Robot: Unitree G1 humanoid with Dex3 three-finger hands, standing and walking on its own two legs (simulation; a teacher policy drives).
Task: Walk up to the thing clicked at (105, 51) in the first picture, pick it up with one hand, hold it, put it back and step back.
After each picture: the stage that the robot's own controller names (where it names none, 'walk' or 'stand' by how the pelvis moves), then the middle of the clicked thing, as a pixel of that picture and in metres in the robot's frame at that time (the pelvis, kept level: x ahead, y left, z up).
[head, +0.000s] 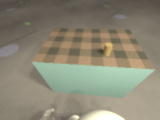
stand; (107, 49) +0.65 -0.12 +0.01
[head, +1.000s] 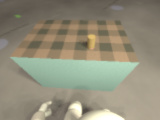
walk; (91, 42) +0.64 +0.04 +0.05
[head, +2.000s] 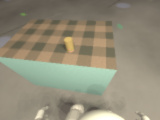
stand; (69, 45) +0.57 +0.23 +0.05
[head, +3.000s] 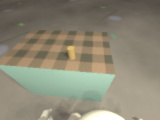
stand; (71, 53) +0.57 +0.21 +0.02
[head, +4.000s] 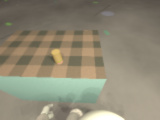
stand; (57, 57) +0.47 +0.30 +0.04
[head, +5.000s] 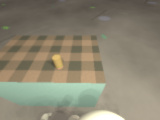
stand; (58, 62) +0.46 +0.29 +0.01
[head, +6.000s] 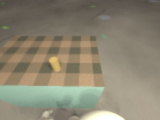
stand; (55, 64) +0.43 +0.31 +0.01
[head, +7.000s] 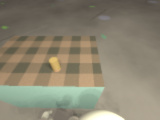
stand; (55, 64) +0.42 +0.31 +0.01
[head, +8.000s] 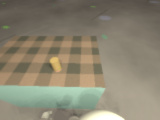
rise first; (56, 64) +0.42 +0.30 +0.01
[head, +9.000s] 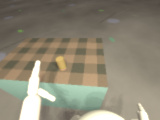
rise first; (61, 63) +0.44 +0.30 +0.02
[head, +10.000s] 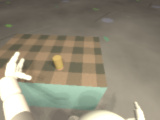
go down; (58, 62) +0.44 +0.28 +0.02
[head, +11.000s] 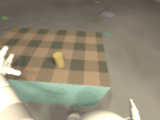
go down; (59, 60) +0.44 +0.26 +0.04
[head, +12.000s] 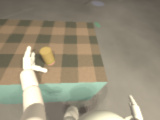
close in; (48, 56) +0.42 +0.28 +0.07
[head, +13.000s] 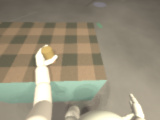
close; (49, 55) +0.44 +0.29 +0.07
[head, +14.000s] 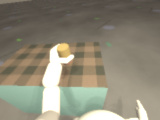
lift; (65, 54) +0.34 +0.17 +0.24
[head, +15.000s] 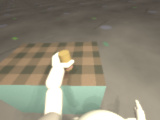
hold; (65, 60) +0.35 +0.18 +0.19
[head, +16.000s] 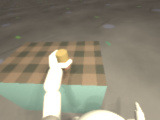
hold; (63, 60) +0.34 +0.19 +0.20
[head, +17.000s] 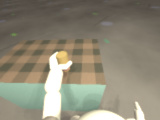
hold; (63, 61) +0.34 +0.20 +0.17
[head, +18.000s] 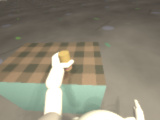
hold; (65, 60) +0.35 +0.19 +0.19
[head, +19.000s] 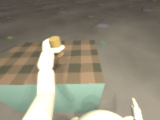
crouch; (56, 46) +0.42 +0.23 +0.24
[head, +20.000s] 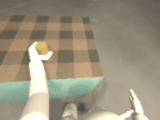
lower; (44, 51) +0.46 +0.29 +0.07
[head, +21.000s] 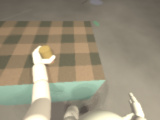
lower; (47, 55) +0.44 +0.28 +0.08
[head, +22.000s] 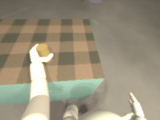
lower; (45, 53) +0.45 +0.29 +0.08
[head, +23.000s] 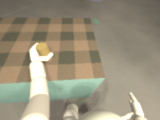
lower; (44, 52) +0.45 +0.29 +0.08
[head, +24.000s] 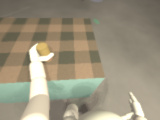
loosen; (44, 52) +0.45 +0.29 +0.08
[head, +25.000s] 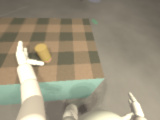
rise; (44, 53) +0.44 +0.29 +0.08
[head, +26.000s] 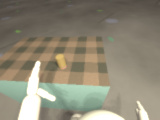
sink last; (61, 61) +0.44 +0.29 +0.05
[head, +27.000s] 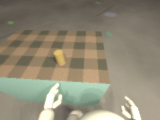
stand; (60, 57) +0.45 +0.28 +0.05
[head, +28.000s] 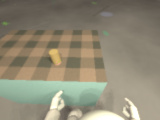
stand; (55, 57) +0.45 +0.29 +0.07
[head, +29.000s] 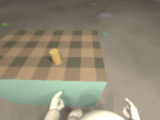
stand; (55, 57) +0.46 +0.29 +0.07
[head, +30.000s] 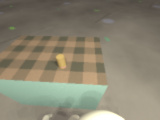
stand; (61, 61) +0.46 +0.28 +0.02
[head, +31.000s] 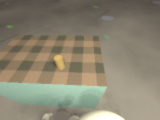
stand; (59, 62) +0.45 +0.28 +0.01
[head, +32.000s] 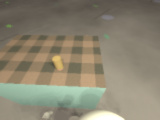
stand; (58, 63) +0.44 +0.29 +0.01
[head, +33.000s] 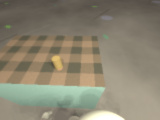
walk; (57, 63) +0.44 +0.29 +0.01
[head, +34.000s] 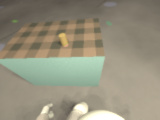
walk; (63, 40) +0.68 +0.30 +0.03
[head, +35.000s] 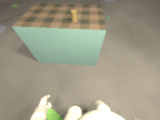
walk; (74, 16) +1.06 +0.23 +0.04
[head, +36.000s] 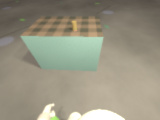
stand; (74, 26) +1.08 +0.27 +0.03
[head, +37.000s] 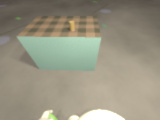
stand; (72, 26) +1.07 +0.29 +0.01
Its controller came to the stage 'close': yes
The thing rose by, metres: 0.25
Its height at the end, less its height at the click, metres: +0.00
